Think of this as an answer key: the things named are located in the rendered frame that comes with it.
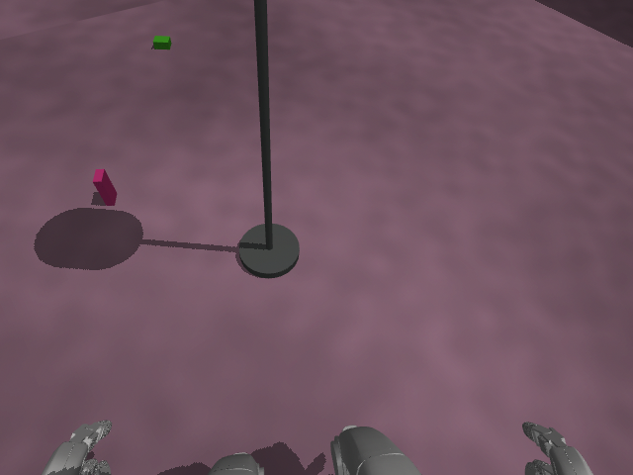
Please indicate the floor lamp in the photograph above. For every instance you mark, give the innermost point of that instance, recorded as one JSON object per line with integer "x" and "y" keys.
{"x": 267, "y": 250}

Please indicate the right robot hand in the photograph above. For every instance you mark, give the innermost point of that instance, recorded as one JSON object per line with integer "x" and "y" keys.
{"x": 565, "y": 460}

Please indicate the left robot hand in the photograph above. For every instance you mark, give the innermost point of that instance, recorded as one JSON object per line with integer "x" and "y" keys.
{"x": 69, "y": 458}

